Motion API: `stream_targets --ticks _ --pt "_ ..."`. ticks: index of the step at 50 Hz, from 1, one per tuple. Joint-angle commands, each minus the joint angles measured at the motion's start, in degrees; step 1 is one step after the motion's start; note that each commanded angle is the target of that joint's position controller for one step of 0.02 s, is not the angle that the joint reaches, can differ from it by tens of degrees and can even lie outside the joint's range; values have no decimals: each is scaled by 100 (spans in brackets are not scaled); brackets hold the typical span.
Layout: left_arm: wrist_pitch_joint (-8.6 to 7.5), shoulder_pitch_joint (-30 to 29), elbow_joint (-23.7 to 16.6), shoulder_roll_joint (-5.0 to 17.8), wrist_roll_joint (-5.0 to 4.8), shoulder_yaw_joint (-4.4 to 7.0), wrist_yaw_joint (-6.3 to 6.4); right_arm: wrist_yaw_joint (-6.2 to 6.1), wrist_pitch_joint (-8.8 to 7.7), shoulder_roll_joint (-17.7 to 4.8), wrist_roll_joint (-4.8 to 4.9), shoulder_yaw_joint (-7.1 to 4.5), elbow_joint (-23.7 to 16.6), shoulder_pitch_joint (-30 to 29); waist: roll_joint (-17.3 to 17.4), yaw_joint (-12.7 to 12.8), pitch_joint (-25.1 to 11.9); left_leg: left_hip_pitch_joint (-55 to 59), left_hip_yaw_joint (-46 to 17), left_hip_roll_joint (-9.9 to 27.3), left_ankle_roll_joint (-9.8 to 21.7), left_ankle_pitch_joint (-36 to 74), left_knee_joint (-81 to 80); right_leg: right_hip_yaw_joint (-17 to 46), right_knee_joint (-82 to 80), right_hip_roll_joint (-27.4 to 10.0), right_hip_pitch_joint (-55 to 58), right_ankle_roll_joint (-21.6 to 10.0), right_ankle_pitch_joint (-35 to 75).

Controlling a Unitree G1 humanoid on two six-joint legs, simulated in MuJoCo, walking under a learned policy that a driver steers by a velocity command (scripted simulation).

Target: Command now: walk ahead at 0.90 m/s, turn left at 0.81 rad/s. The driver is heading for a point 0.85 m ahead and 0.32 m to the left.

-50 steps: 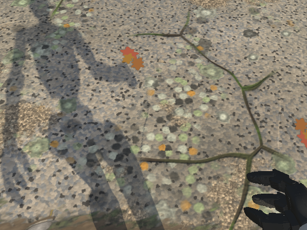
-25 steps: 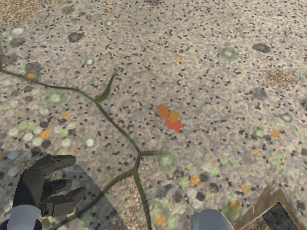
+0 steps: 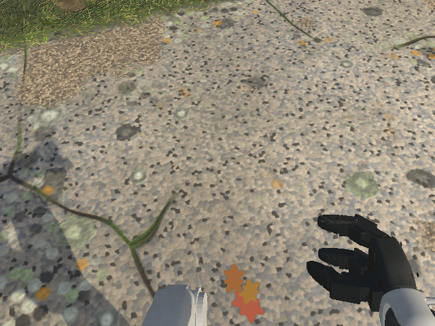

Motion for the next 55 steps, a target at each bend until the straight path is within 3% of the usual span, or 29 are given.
stream_targets --ticks 1,2,3,4,5,6,8,9,11,13,17,20,22,23,24,26,28,31,39,42,43,44,45,46,48,49,50,52,55 --pt "-375 -2142 -1789 2304 -249 453 228 23 154 -1219 103 -413 540 2739 -403 -1725 -1661 5504 750 -374 -42 -664 -2435 -184 991 -814 -1808 -985 10913" --pt "-341 -2343 -1958 2406 -305 522 115 -18 195 -1536 131 -509 649 3530 -746 -1947 -2210 6046 267 -425 45 -1560 -2894 223 2694 -1081 -1213 -1142 11553" --pt "-335 -2283 -2043 1993 -320 491 -23 -22 173 -1894 195 -655 545 3521 -695 -1765 -2280 6382 -381 -610 307 -2194 -4039 553 4752 -1015 -1239 -1237 10184" --pt "-293 -2371 -2077 1140 -224 371 -182 98 94 -1841 412 -756 417 2527 312 -1374 -1540 6316 -1624 -656 960 -2105 -5837 989 7213 -6 -2646 -1157 4359" --pt "-303 -2790 -2773 -31 -20 24 -482 146 -83 -1921 440 -708 348 1322 1914 -539 -434 5426 -5191 -76 1904 -1730 -8035 1868 10222 1445 -5391 -668 356" --pt "-399 -3004 -3636 -333 423 -79 -469 130 -170 -1878 431 -588 245 1004 1352 -104 -418 5228 -7435 512 2044 -1721 -9068 2785 11572 1601 -6353 -548 -31" --pt "-408 -2846 -3926 -892 443 -508 -256 -53 -443 -1495 82 -445 1167 2227 777 411 570 4788 -6534 539 1357 -255 -8995 2856 11473 1134 -7169 -572 -680" --pt "-327 -2537 -3775 -502 454 -523 -171 -75 -541 -1581 -116 -471 1339 2563 441 461 628 4848 -5631 466 1271 -607 -8835 2701 10825 1044 -7347 -590 -1465" --pt "-172 -2846 -3658 72 381 -441 -30 -37 -725 -1320 -33 -330 1448 2468 -202 573 860 4103 -4299 122 862 14 -8876 2632 8789 759 -6623 -458 -1977" --pt "-106 -3641 -3985 693 180 -356 -16 -51 -850 -1717 45 -436 1389 2138 -256 459 1018 3311 -3770 25 798 643 -9912 2250 6066 510 -5167 -184 -1053" --pt "-65 -3113 -3557 303 -174 -418 -133 -26 -892 -2069 169 -639 1424 2263 8 349 -551 4519 -3129 -35 393 2128 -9888 2147 2863 828 -1750 -101 1597" --pt "-58 -1405 -3050 855 -367 -65 81 137 -932 -2496 30 -850 1303 1950 245 1493 -1633 5920 -2968 -30 -136 4666 -7070 2025 1688 1022 -371 -96 953" --pt "-151 -217 -2463 1075 6 123 247 177 -967 -1086 -97 -513 909 1836 -826 1432 -1587 3861 -2484 -238 -257 -389 -4422 2938 2035 -190 1446 -7 -322" --pt "-162 -194 -2542 1238 194 77 207 103 -941 -709 -42 -288 562 1696 -1502 1226 -1220 2873 -1957 -198 -271 -751 -3214 4740 1476 -1138 1281 120 339" --pt "-219 -1372 -2741 1208 344 142 155 78 -842 -1039 183 -329 593 2853 -2089 306 -1724 2343 -1548 -2 -343 -35 -2832 6865 354 -1754 926 -629 -961" --pt "-294 -2006 -2777 377 208 -32 14 205 -598 -1435 -106 -395 833 2289 -453 261 -551 2596 -1190 578 -445 740 -2843 5354 68 -1103 -773 -995 -2170" --pt "-401 -1452 -2201 433 144 -30 14 418 -496 -1353 -123 -368 705 1753 81 334 26 2504 -1208 875 -479 934 -3151 3818 56 -647 -1202 -710 -435" --pt "-509 -715 -1622 409 9 -48 -46 504 -383 -1224 -138 -227 436 1332 -281 331 90 2283 -965 874 -471 1171 -3335 2530 172 -483 -1003 -254 2441" --pt "-481 -43 -1138 977 39 -59 201 681 -351 -1199 -110 11 103 19 -301 243 428 4164 804 106 10 1850 -6313 546 263 -172 -1057 272 7391" --pt "-345 -526 -1242 1440 10 40 414 527 -297 -1846 -176 -287 798 2263 -563 -1003 -456 6932 364 -193 428 1395 -6747 750 3148 -601 -1794 305 8876" --pt "-274 -1041 -1421 1582 -22 107 346 399 -357 -2182 -81 -489 1227 3590 -86 -1625 -867 8555 -359 143 895 1881 -7570 732 5702 -275 -2919 240 6391" --pt "-275 -1446 -1631 1198 48 68 195 213 -345 -2306 164 -613 1438 3437 1059 -1296 -626 9410 -1133 573 1044 2258 -7895 727 7910 950 -4643 69 -623" --pt "-312 -570 -2110 605 60 -110 199 153 -381 -2647 23 -585 1097 2909 793 -182 -1253 9875 -2836 1881 1556 5605 -7191 1507 8957 583 -5539 31 -1724" --pt "-337 -668 -2348 932 -55 -122 177 44 -363 -2499 -45 -640 896 3111 358 -539 -2226 10356 -4177 2475 2351 4385 -8250 2260 9049 670 -5995 84 -1355" --pt "-309 -969 -2290 992 50 -136 130 -106 -472 -1861 -17 -462 1013 2380 -437 231 -250 7791 -3731 2178 1730 3660 -9371 2234 7580 249 -5752 -3 -842" --pt "-182 -874 -2187 937 143 -136 124 -94 -557 -1772 -1 -403 1008 2087 -625 585 103 6792 -3201 1999 1515 4540 -9417 2207 7178 181 -5187 50 -961" --pt "-306 -928 -2194 1131 -227 52 211 68 -774 -1495 245 -354 645 1406 -899 711 124 6027 -3376 1900 1397 3868 -9488 2635 6982 117 -4932 172 -979" --pt "-359 -1312 -2402 833 -172 -6 254 75 -896 -1501 344 -352 794 1072 -548 873 448 4784 -2369 1345 974 4356 -9501 2280 5293 -78 -4461 289 -608" --pt "-542 -2047 -2437 111 15 -237 119 -120 -764 -1607 258 -458 1263 2016 -169 230 -252 4480 -1139 283 406 4070 -8958 1581 2961 676 -2799 179 2288"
